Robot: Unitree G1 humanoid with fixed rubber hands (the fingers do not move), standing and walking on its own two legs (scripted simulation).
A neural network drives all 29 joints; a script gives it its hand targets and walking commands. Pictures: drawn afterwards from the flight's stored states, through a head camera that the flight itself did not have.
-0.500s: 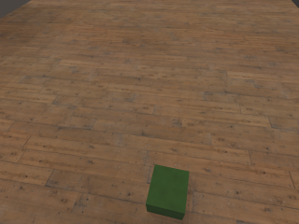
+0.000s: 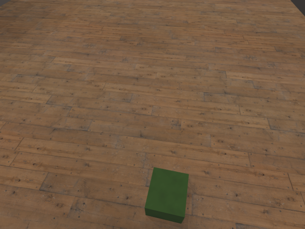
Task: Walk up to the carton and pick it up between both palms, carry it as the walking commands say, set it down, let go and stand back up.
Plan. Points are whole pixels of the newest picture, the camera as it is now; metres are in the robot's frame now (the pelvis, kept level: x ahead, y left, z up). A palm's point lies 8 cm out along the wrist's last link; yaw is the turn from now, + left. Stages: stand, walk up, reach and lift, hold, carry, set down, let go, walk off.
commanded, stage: walk up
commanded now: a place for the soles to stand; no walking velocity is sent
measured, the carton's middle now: (167, 194) +0.42 -0.06 -0.69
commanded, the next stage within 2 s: reach and lift in 0.04 s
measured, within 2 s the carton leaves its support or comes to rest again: neither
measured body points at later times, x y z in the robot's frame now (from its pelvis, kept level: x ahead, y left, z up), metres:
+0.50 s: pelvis -0.04 -0.01 -0.05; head +0.06 -0.02 +0.39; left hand +0.15 +0.21 -0.17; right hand +0.12 -0.25 -0.16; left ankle -0.03 +0.09 -0.74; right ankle -0.02 -0.13 -0.74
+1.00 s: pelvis -0.11 -0.01 -0.09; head +0.09 -0.03 +0.31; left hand +0.27 +0.19 -0.20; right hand +0.22 -0.26 -0.20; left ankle -0.03 +0.09 -0.74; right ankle -0.02 -0.13 -0.74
